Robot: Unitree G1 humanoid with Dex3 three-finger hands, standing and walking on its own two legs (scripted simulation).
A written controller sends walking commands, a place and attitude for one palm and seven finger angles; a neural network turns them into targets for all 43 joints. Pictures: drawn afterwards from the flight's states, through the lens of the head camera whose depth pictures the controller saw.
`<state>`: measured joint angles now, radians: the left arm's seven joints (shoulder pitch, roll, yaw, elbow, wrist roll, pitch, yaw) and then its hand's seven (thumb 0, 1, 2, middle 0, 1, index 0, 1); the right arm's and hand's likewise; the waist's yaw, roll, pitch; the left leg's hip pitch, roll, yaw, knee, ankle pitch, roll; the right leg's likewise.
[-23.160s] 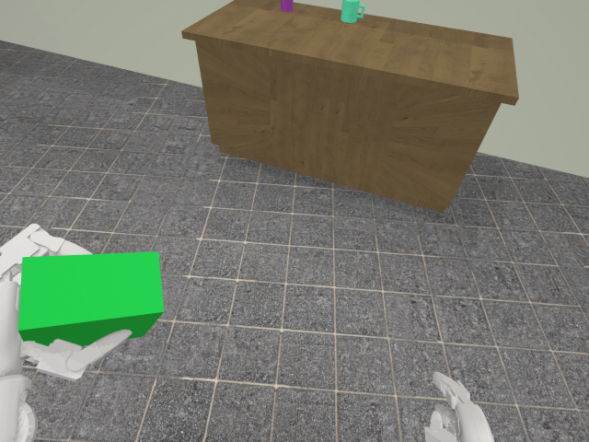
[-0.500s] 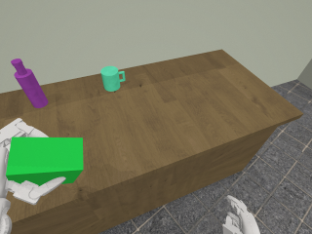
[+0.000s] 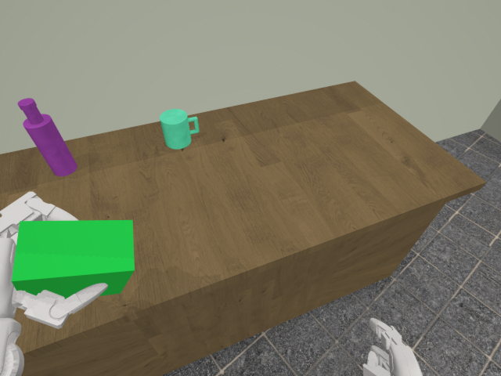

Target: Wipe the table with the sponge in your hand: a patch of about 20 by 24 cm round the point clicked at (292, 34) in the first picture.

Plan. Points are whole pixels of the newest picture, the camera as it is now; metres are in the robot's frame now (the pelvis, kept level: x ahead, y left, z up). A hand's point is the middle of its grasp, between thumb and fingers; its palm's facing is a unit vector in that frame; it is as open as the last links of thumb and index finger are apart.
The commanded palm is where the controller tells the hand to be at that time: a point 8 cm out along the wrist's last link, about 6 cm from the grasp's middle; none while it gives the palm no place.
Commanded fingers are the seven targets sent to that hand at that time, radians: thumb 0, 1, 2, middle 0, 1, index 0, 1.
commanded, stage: shuffle to correct the standing spot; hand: left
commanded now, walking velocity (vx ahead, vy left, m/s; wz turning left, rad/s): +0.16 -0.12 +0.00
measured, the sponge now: (93, 261) +0.22 +0.21 +0.14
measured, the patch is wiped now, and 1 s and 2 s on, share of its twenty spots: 0.00 0.00 0.00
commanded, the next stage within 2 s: come to a stop and stand still in 0.14 s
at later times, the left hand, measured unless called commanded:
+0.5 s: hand (56, 232) +0.25 +0.26 +0.16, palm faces +0.35 -0.88 -0.32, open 10.1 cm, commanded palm +0.18 +0.29 +0.18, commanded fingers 0.00 0.10 1.30 -1.20 -1.60 -1.20 -1.60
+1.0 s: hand (29, 256) +0.22 +0.28 +0.15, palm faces +0.33 -0.89 -0.31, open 10.1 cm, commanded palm +0.16 +0.33 +0.18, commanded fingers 0.00 0.10 1.30 -1.20 -1.60 -1.20 -1.60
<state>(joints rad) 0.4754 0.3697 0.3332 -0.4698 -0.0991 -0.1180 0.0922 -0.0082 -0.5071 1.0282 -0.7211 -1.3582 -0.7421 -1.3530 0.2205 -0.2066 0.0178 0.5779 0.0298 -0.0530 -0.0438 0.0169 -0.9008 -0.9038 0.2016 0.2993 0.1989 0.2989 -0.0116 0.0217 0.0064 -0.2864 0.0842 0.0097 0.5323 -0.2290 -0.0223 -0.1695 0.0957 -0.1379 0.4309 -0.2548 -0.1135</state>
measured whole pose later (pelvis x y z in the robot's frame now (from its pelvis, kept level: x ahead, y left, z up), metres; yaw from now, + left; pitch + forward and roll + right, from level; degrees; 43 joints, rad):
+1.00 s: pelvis -0.01 +0.05 +0.01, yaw -2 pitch -1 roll -1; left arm 0.37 0.33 0.29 -0.41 -0.02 -0.20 0.10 -0.01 -0.51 1.03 -0.72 -1.36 -0.74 -1.35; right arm 0.19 -0.20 0.04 0.58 0.00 -0.15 -0.04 0.02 -0.90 -0.90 0.20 0.30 0.20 0.30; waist 0.03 -0.03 0.04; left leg -0.23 -0.04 0.06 0.43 -0.19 0.08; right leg -0.19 0.03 -0.07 0.37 -0.17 -0.02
